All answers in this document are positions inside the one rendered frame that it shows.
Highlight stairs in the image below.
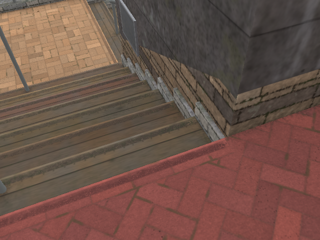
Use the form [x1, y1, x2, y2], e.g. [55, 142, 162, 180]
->
[0, 62, 212, 216]
[88, 1, 123, 63]

